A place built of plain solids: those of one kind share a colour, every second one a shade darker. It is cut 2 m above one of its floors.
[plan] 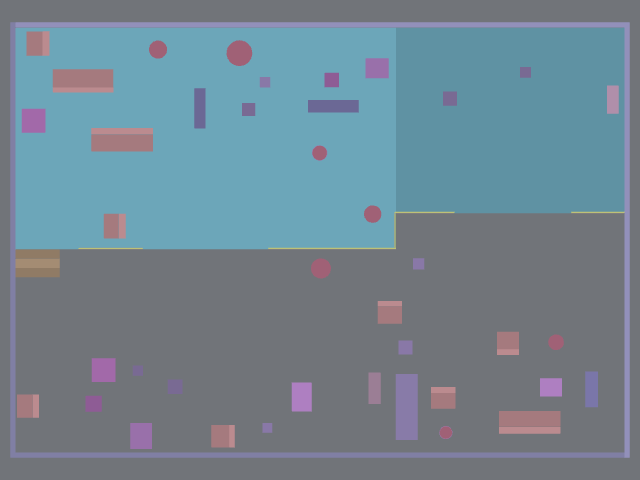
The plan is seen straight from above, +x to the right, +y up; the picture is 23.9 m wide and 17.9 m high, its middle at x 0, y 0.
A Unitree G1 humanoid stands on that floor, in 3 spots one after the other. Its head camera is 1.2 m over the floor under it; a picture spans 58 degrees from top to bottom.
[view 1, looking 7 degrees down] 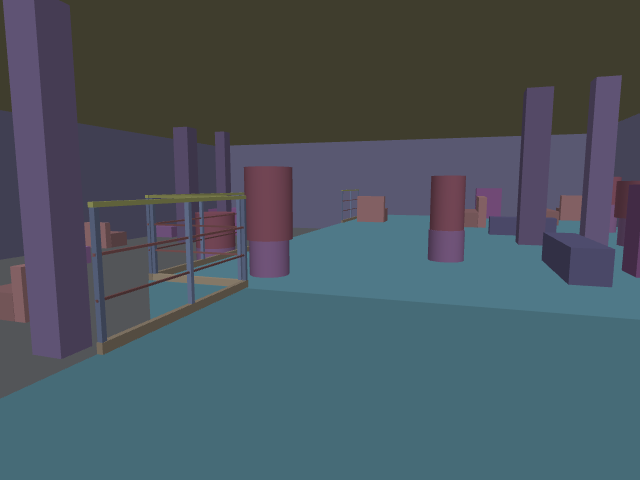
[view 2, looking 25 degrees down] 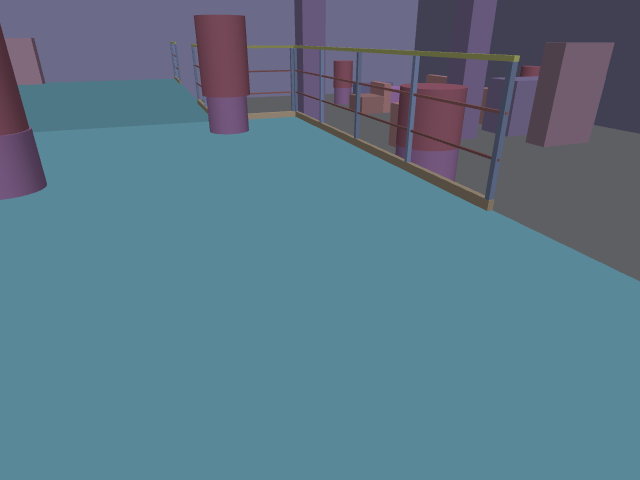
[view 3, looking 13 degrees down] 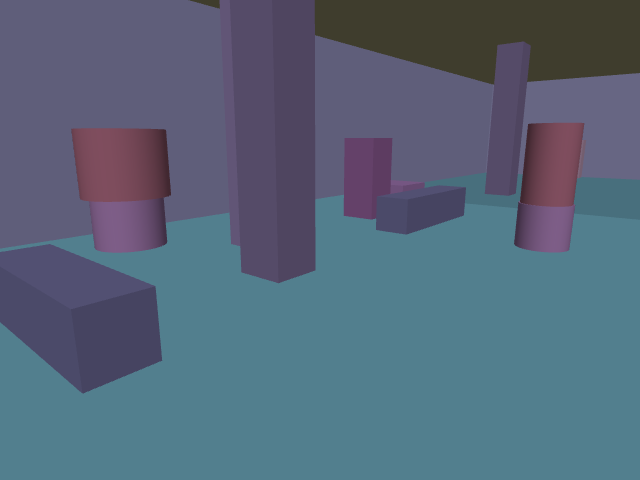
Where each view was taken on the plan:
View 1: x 7.37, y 3.46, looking -162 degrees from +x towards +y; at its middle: floor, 9.84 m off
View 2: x -4.36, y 2.01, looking -21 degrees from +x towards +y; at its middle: floor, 2.84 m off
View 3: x -5.38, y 2.08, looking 40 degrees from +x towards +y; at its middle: floor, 5.33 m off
